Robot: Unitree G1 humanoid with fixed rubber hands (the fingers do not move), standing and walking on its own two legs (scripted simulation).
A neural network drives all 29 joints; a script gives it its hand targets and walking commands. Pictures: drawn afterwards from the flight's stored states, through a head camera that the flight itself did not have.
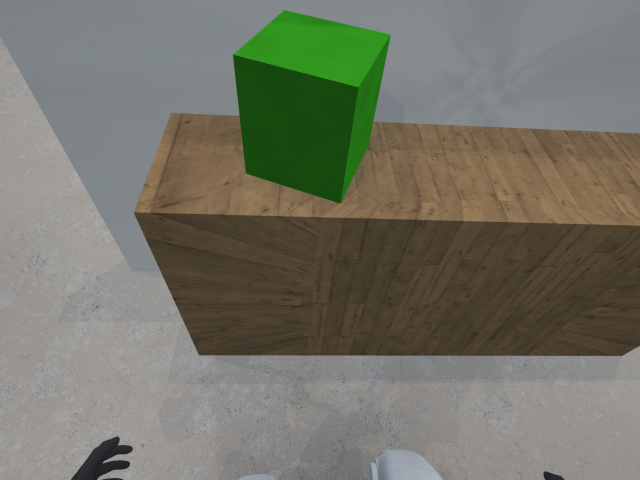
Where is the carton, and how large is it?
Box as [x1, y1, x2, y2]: [233, 10, 390, 203]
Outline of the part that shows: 284,10 233,54 246,173 340,203 368,144 390,35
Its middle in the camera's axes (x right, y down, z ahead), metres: -0.01 -0.25 +0.75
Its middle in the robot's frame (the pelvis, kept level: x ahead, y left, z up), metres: +0.73 +0.03 +0.04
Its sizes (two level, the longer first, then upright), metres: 0.210 0.200 0.250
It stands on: a pedestal, 0.69 m high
